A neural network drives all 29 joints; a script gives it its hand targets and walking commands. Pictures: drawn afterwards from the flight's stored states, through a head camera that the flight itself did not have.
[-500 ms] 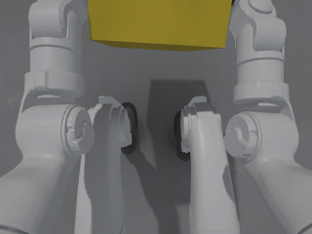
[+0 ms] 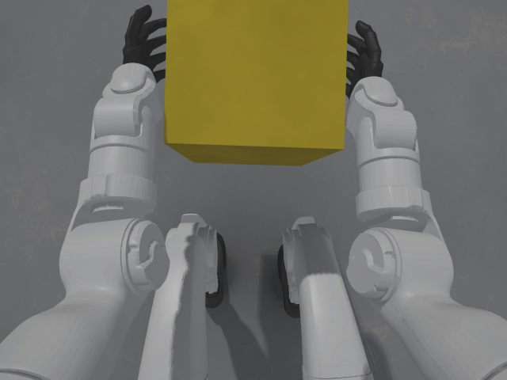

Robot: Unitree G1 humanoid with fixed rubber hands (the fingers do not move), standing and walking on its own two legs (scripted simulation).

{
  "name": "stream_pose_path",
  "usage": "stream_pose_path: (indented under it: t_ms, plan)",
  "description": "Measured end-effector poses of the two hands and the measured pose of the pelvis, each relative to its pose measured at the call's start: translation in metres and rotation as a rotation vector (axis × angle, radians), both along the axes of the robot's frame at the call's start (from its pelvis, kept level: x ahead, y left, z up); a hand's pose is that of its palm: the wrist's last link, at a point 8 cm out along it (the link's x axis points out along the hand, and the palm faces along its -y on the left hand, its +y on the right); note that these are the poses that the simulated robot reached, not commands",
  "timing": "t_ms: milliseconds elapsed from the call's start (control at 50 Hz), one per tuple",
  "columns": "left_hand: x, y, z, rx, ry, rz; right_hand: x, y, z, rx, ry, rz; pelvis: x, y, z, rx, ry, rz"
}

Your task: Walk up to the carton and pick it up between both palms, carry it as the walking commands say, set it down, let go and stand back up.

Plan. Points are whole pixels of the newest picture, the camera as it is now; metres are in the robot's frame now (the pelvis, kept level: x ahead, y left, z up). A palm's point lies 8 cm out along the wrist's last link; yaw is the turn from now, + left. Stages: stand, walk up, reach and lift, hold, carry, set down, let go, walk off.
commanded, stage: reach and lift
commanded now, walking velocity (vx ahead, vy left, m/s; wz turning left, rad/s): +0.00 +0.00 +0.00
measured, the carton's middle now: (252, 93) +0.51 +0.00 -0.12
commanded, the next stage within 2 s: none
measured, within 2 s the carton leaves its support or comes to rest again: neither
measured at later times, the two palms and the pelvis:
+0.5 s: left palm (124, 55) +0.49 +0.15 +0.03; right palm (396, 72) +0.48 -0.15 +0.03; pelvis +0.04 +0.00 +0.07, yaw -1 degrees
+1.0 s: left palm (89, 38) +0.46 +0.14 +0.11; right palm (452, 48) +0.46 -0.15 +0.11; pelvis +0.07 +0.00 +0.14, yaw -1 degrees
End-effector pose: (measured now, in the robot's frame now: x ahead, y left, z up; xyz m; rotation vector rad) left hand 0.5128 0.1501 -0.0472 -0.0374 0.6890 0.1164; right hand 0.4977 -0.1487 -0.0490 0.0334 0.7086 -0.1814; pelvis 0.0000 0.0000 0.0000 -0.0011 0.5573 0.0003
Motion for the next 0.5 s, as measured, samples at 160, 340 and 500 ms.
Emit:
stream_pose_path:
  t_ms: [160,340,500]
  plan:
    - [-0.012,0.001,0.025,-0.020,0.033,0.006,-0.014,0.001,0.026,0.000,0.031,-0.008,0.020,0.002,0.025,-0.005,0.063,-0.004]
    - [-0.017,0.000,0.062,-0.029,0.005,0.007,-0.017,0.000,0.066,-0.002,0.001,-0.011,0.029,0.004,0.049,-0.010,0.031,-0.006]
    - [-0.018,-0.005,0.074,-0.022,0.032,-0.001,-0.021,-0.004,0.078,-0.001,0.028,-0.015,0.040,0.003,0.069,-0.011,0.017,-0.007]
